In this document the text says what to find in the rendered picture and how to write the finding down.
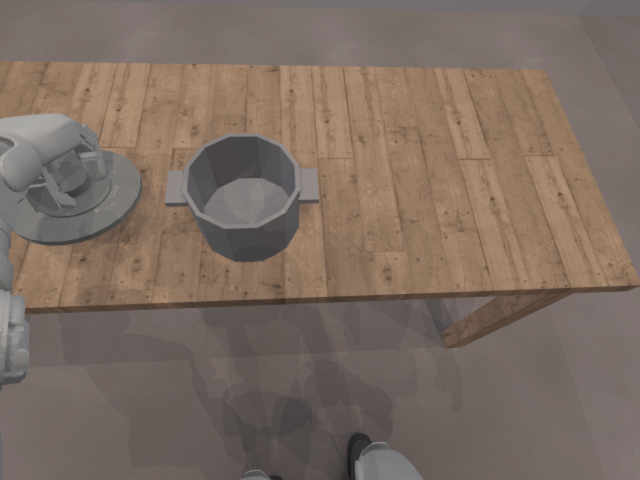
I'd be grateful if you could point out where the robot left forearm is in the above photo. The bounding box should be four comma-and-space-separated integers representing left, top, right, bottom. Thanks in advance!
0, 131, 42, 295

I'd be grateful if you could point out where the knob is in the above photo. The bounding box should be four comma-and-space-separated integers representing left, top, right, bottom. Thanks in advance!
50, 165, 91, 198

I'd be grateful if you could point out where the lid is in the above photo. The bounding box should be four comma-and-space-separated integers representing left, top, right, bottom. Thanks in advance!
12, 150, 142, 246

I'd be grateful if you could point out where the right robot shin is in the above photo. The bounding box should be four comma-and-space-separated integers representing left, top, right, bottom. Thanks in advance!
360, 442, 390, 457

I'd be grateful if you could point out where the table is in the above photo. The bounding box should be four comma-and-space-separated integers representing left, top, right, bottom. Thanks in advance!
0, 61, 640, 348

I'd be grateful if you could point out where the pot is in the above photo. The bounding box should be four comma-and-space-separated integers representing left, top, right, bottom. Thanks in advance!
165, 133, 319, 262

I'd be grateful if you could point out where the right robot foot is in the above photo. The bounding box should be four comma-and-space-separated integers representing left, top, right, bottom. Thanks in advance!
347, 434, 372, 480

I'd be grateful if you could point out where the left robot upper arm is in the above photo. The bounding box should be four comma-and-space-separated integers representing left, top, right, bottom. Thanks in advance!
0, 290, 30, 480

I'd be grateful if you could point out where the left robot hand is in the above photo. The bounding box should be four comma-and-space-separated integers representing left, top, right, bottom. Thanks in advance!
0, 113, 106, 212

